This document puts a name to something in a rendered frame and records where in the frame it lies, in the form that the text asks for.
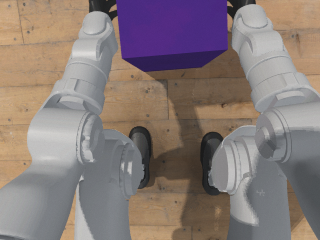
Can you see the robot right hand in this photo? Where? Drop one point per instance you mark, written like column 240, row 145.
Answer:
column 237, row 4

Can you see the robot right shin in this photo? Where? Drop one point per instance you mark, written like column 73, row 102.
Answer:
column 246, row 130

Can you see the robot shin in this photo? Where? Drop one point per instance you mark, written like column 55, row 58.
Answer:
column 246, row 130
column 112, row 134

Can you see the right robot upper arm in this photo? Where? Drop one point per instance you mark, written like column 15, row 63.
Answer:
column 290, row 136

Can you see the robot left hand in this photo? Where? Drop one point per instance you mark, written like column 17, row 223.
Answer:
column 103, row 6

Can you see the left robot forearm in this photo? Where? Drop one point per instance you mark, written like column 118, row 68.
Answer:
column 87, row 71

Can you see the left robot upper arm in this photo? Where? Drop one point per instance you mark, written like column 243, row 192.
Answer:
column 36, row 204

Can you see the carton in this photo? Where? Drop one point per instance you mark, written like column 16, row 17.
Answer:
column 159, row 35

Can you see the robot left shin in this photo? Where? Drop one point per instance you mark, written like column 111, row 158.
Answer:
column 112, row 134

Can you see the right robot forearm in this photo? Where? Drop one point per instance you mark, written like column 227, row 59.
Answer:
column 266, row 63

